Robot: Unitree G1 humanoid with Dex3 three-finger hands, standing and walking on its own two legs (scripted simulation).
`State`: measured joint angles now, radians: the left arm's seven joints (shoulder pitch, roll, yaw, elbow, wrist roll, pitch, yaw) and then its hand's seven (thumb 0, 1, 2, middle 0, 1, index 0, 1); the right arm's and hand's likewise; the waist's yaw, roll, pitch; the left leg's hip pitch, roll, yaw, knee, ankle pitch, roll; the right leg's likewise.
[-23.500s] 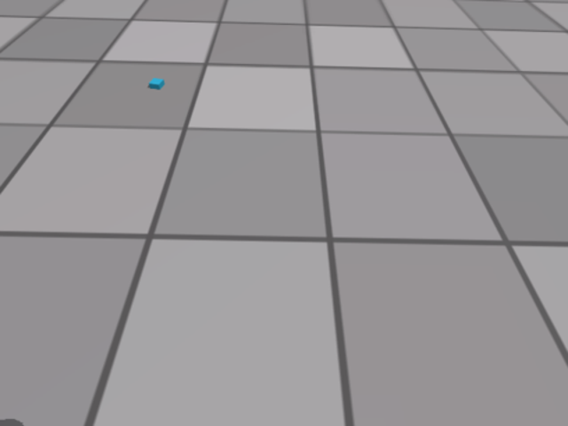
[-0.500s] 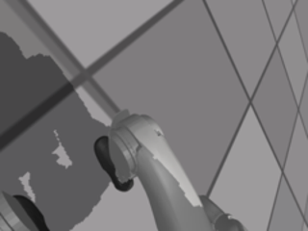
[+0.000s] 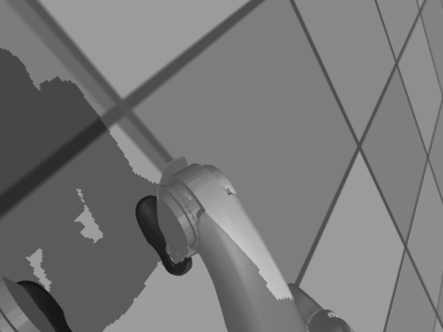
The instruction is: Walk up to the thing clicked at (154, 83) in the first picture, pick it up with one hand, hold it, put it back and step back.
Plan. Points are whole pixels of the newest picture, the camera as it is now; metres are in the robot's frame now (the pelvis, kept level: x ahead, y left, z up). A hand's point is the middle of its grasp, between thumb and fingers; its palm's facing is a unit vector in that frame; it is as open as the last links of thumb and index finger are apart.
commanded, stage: rest palm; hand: left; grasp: from above
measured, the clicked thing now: out of the picture +0.53 +0.34 -0.30
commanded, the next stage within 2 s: go down in 1.30 s
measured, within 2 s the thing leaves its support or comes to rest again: neither
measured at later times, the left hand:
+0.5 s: hand out of the picture +0.52 +0.33 -0.26, palm faces -0.39 -0.17 -0.90, open 11.2 cm
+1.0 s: hand out of the picture +0.51 +0.33 -0.26, palm faces -0.40 -0.18 -0.90, open 11.4 cm
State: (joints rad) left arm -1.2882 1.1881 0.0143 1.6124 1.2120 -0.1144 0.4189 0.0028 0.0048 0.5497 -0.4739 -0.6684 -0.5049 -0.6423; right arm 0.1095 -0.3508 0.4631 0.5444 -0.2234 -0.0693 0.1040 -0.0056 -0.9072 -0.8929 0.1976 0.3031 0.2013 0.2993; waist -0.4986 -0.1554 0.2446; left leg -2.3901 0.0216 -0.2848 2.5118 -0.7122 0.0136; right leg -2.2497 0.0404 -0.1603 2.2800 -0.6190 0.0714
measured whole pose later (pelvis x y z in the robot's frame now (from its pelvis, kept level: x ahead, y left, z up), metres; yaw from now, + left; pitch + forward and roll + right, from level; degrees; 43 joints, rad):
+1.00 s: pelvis +0.00 +0.00 +0.00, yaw +0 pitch +31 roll -18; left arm -1.27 1.17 0.01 1.60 1.22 -0.15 0.43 0.00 -0.07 0.61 -0.41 -0.72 -0.43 -0.70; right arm 0.10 -0.36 0.46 0.55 -0.23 -0.06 0.09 -0.01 -0.90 -0.89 0.20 0.30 0.20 0.30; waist -0.49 -0.16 0.25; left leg -2.38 0.02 -0.29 2.51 -0.71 0.01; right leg -2.25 0.04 -0.17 2.28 -0.61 0.07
